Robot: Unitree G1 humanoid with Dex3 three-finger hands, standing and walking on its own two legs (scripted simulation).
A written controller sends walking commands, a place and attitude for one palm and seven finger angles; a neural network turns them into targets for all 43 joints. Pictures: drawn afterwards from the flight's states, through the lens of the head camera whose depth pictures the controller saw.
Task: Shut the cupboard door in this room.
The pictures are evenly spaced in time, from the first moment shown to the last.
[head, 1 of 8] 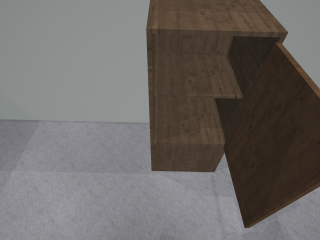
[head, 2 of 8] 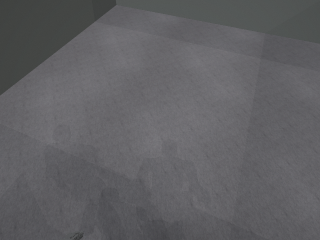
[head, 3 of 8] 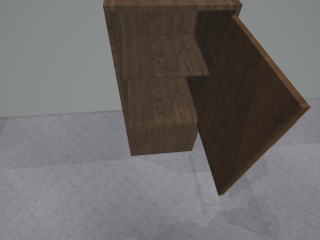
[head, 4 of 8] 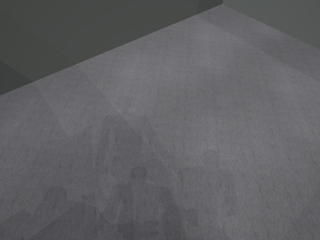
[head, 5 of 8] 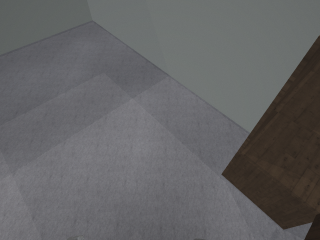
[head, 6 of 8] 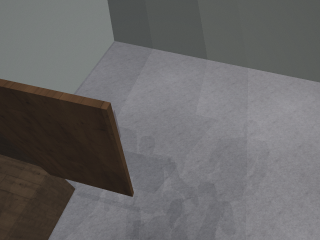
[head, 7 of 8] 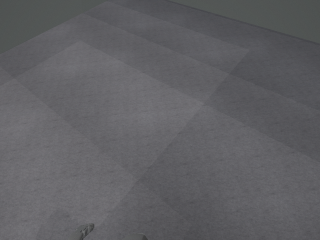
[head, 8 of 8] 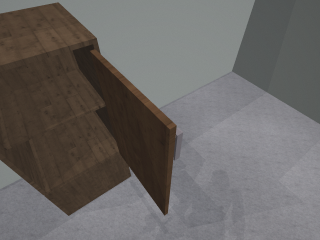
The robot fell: no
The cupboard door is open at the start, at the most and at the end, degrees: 92 92 92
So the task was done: no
